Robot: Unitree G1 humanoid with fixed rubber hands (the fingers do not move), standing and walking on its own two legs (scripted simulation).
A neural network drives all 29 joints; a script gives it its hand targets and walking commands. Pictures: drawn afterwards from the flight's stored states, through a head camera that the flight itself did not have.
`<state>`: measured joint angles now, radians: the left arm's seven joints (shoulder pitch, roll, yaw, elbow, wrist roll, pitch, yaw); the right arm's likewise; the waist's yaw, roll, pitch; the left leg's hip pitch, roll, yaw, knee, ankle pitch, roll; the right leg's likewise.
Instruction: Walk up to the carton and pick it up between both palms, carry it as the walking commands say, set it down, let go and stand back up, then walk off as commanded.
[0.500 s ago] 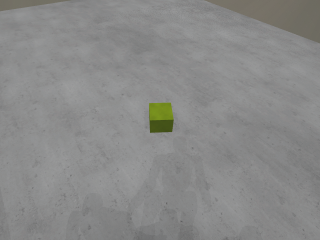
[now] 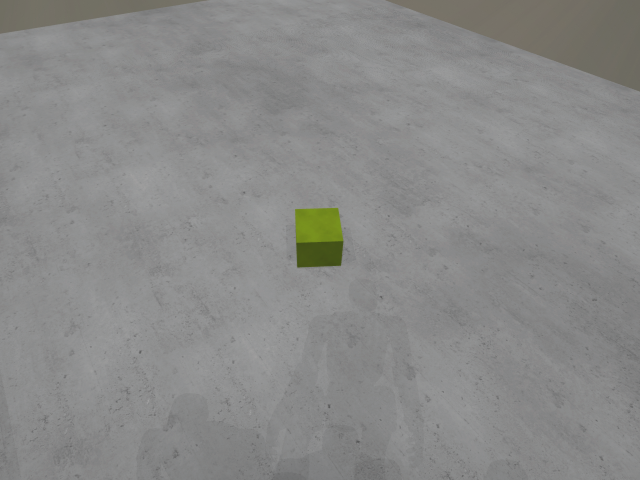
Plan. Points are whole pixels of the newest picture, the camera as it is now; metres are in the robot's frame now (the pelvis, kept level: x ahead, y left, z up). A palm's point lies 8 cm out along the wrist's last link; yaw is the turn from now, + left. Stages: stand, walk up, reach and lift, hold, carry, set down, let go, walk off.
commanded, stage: stand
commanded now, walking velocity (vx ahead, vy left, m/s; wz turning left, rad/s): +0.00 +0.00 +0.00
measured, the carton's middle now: (317, 237) +1.20 -0.02 -0.70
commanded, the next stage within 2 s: walk off in 0.44 s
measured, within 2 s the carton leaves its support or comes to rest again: neither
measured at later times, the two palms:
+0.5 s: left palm out of the picture -0.02 +0.21 -0.15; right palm out of the picture -0.02 -0.21 -0.15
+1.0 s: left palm out of the picture +0.09 +0.24 -0.14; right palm out of the picture -0.02 -0.25 -0.15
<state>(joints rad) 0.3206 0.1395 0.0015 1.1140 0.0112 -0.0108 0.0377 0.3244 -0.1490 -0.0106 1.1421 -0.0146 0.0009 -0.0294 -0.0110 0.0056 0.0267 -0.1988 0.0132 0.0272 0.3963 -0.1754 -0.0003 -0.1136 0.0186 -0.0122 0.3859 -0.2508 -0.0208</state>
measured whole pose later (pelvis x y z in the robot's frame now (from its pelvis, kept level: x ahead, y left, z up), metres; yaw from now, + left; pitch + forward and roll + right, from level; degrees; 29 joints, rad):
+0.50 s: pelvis +0.01 +0.00 +0.00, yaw +0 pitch -1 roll +0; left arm 0.35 0.12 -0.01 1.12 0.01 -0.02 0.04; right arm 0.31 -0.13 0.00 1.15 -0.01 0.00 -0.04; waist 0.00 0.00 0.03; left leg -0.20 0.01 0.02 0.42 -0.20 0.00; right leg -0.11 0.01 -0.01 0.41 -0.28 -0.02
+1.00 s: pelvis -0.01 +0.01 -0.02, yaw -10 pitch +2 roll +1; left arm 0.25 0.21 0.06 0.88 0.03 0.03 0.03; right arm 0.24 -0.21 -0.05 0.99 -0.03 0.01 -0.08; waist -0.01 -0.02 0.04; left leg -0.32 0.08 0.19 0.60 -0.29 0.01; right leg -0.47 -0.01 -0.03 1.03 -0.52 0.02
